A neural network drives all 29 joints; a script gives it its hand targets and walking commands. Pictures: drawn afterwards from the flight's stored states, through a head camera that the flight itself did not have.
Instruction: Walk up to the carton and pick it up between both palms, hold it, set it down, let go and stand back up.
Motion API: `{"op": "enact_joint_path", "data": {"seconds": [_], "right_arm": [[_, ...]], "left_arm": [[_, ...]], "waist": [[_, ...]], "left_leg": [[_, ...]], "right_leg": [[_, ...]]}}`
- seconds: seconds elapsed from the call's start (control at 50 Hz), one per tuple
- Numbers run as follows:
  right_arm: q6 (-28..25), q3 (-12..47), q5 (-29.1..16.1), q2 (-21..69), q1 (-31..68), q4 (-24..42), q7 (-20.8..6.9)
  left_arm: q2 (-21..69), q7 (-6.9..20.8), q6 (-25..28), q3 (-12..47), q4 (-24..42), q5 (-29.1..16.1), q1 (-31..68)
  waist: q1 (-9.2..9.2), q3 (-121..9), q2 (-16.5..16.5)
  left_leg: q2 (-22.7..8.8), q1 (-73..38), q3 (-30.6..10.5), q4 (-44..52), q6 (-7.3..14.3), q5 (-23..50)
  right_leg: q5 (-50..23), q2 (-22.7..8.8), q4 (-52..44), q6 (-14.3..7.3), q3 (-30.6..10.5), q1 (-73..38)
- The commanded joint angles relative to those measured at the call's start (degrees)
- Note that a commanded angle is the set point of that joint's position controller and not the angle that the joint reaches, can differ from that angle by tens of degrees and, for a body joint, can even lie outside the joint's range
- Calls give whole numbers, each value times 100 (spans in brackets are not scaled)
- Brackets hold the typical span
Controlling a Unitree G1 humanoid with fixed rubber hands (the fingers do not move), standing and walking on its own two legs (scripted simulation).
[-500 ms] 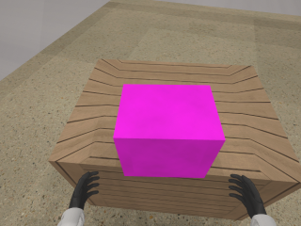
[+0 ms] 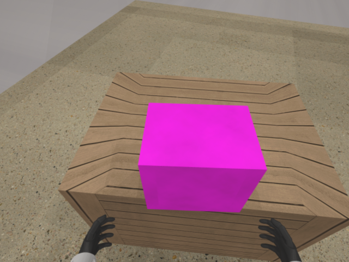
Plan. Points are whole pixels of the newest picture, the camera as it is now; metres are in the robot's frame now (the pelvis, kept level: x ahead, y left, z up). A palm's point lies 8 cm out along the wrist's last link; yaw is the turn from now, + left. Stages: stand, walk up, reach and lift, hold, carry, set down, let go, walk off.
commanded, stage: set down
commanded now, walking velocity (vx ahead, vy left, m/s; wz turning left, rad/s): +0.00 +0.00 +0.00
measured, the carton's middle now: (195, 159) +0.39 -0.01 -0.04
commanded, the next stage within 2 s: let go in 0.26 s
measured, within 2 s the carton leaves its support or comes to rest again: neither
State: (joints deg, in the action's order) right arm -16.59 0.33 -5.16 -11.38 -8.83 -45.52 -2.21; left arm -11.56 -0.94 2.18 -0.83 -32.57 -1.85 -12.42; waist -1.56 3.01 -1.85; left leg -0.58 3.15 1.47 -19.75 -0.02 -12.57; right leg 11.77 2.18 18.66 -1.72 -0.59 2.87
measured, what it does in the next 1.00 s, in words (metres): stands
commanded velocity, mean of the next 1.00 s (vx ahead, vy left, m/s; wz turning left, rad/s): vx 0.00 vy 0.00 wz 0.00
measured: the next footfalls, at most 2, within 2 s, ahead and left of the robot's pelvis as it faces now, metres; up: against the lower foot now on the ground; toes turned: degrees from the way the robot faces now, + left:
none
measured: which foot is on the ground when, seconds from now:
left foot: down 0.00-1.00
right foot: down 0.00-1.00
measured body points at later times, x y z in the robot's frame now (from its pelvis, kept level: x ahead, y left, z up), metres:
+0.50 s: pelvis -0.01 +0.00 +0.00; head -0.01 +0.01 +0.45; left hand +0.16 +0.23 -0.09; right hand +0.16 -0.23 -0.09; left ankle -0.02 +0.12 -0.75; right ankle -0.01 -0.10 -0.75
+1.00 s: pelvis -0.01 +0.00 -0.01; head -0.04 +0.01 +0.44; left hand +0.12 +0.26 -0.10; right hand +0.12 -0.26 -0.10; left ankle -0.02 +0.12 -0.75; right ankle -0.01 -0.10 -0.75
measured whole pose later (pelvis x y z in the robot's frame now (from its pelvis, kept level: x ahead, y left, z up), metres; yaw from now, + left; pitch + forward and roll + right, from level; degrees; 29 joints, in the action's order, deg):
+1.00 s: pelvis -0.01 +0.00 -0.01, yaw +1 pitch -3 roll -1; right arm -2.7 -1.9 0.6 -14.8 -14.2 -41.5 0.5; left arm -14.3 0.0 1.2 -1.8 -38.7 1.0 -14.7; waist -0.3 -0.4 -0.2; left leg -0.6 8.4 1.4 -26.0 0.5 -14.4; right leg 13.3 1.7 24.0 -1.2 0.6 7.5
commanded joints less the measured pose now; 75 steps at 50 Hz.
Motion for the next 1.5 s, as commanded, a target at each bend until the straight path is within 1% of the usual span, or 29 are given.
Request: {"op": "enact_joint_path", "data": {"seconds": [0.0,0.14,0.16,0.2,0.22,0.36,0.46,0.6,0.68,0.76,0.78,0.8,0.84,0.94,1.02,1.1,1.12,1.14,1.16,1.18,1.22,1.26,1.28,1.3,1.34,1.38,1.42,1.44,1.48], "right_arm": [[-18,-242,93,-596,338,577,53],[244,-295,387,-481,359,777,87],[275,-306,386,-483,327,726,105],[362,-335,416,-476,313,665,103],[369,-370,499,-492,375,731,113],[305,-301,505,-445,301,733,98],[328,-380,541,-493,348,887,125],[426,-354,488,-477,301,817,73],[447,-411,568,-527,264,1015,88],[438,-417,592,-508,233,1062,115],[931,-451,611,-980,-130,740,272],[1109,-438,562,-1028,-309,845,318],[1197,-413,537,-973,-288,902,346],[1317,-374,587,-952,-452,807,276],[1325,-339,567,-1034,-690,791,272],[1315,-357,558,-1086,-691,693,273],[1320,-336,559,-1085,-721,697,266],[1325,-342,551,-1088,-793,668,261],[1340,-334,563,-1132,-777,678,274],[1341,-331,558,-1144,-852,696,266],[1350,-319,557,-1107,-1002,615,255],[1358,-341,551,-1146,-1061,622,266],[1365,-313,545,-1130,-1102,600,262],[1359,-320,565,-1123,-1142,644,261],[1375,-336,555,-1144,-1237,572,258],[1378,-329,565,-1137,-1163,618,263],[1371,-307,572,-1158,-1265,642,263],[1388,-319,577,-1183,-1213,665,271],[1417,-344,563,-1183,-1272,602,266]], "left_arm": [[-515,4,-83,-165,700,72,214],[-589,-33,-444,-62,888,29,410],[-587,-2,-509,-23,838,47,327],[-558,20,-617,-58,772,74,363],[-640,26,-651,-68,827,57,458],[-620,-5,-706,-135,780,120,462],[-577,60,-770,-60,750,49,579],[-579,-23,-822,-98,885,149,581],[-557,2,-807,-92,874,65,585],[-611,3,-785,-84,883,39,628],[-907,-6,-318,-330,238,342,-157],[-1062,9,-152,-321,131,296,-288],[-937,43,41,-306,138,294,-73],[-905,88,74,-258,-135,290,-12],[-948,78,96,-218,-234,269,-99],[-1026,70,120,-207,-424,280,-183],[-1038,70,121,-189,-463,282,-265],[-997,75,99,-179,-492,250,-318],[-966,73,88,-155,-551,262,-297],[-1029,63,92,-167,-541,266,-361],[-1062,43,62,-142,-583,254,-438],[-1040,45,46,-130,-634,266,-461],[-1057,45,40,-132,-636,242,-536],[-1043,48,41,-130,-624,262,-568],[-1008,51,15,-145,-707,262,-672],[-967,51,25,-116,-741,270,-780],[-1009,41,29,-115,-731,280,-756],[-949,43,37,-113,-769,271,-848],[-994,38,30,-80,-833,282,-904]], "waist": [[41,-363,236],[23,-213,223],[91,-187,162],[97,-174,293],[81,-255,175],[30,-445,224],[99,-313,29],[35,-238,314],[83,-305,30],[78,-372,52],[-119,-742,593],[28,-1165,171],[80,-1287,46],[181,-200,320],[184,-102,15],[166,-341,105],[142,-341,316],[111,-249,120],[99,-87,297],[100,-86,59],[152,119,-22],[172,132,280],[119,63,126],[112,-15,338],[123,261,261],[66,212,346],[113,204,138],[44,249,247],[128,388,325]], "left_leg": [[18,-457,139,65,-222,1638],[-47,-256,194,107,-150,1169],[-31,-301,181,85,-138,1189],[-47,-247,196,104,-166,1140],[-34,-227,234,96,-126,1053],[13,-309,240,-25,-141,1286],[19,-213,243,-15,-119,1068],[-8,-221,246,-8,-150,1024],[38,-171,258,-22,-103,805],[31,-151,251,-50,-103,776],[-490,423,-335,-519,42,1906],[-626,45,-484,-515,126,1885],[-687,5,-556,-624,229,2116],[-620,488,-585,-357,153,1018],[-618,708,-662,-215,150,822],[-578,651,-677,-185,174,711],[-584,689,-635,-145,161,568],[-600,715,-659,-78,159,390],[-581,899,-640,-73,165,185],[-578,867,-670,-61,160,134],[-540,1048,-686,24,124,-186],[-515,1214,-705,66,112,-414],[-542,1182,-735,92,135,-615],[-532,1215,-727,82,150,-699],[-575,1574,-841,316,157,-1368],[-564,1604,-854,288,174,-1350],[-595,1674,-964,403,190,-1480],[-599,1775,-982,394,203,-1689],[-561,1789,-928,418,188,-1837]], "right_leg": [[-812,-90,-390,-20,86,457],[-398,-116,-325,-28,106,508],[-495,-141,-344,-10,85,482],[-377,-114,-317,-18,125,446],[-368,-137,-305,1,106,449],[-917,-168,-183,45,112,407],[-768,-174,-230,67,97,464],[-558,-178,-165,-25,102,560],[-602,-203,-128,52,88,581],[-673,-215,-93,52,62,588],[-1434,-636,232,105,-441,536],[-1561,-764,338,121,-548,326],[-1959,-820,407,120,-538,289],[-952,-807,36,124,-604,877],[-771,-779,78,105,-572,776],[-642,-775,89,103,-589,608],[-469,-792,52,96,-598,662],[-267,-763,65,116,-603,766],[-123,-767,7,132,-583,794],[-118,-766,-4,145,-574,801],[107,-733,49,143,-601,957],[228,-749,64,148,-613,902],[416,-745,61,154,-616,891],[488,-733,100,146,-614,885],[753,-670,154,168,-516,976],[724,-682,199,163,-568,1004],[682,-657,350,149,-507,977],[762,-653,317,169,-521,1021],[907,-636,346,181,-548,1270]]}}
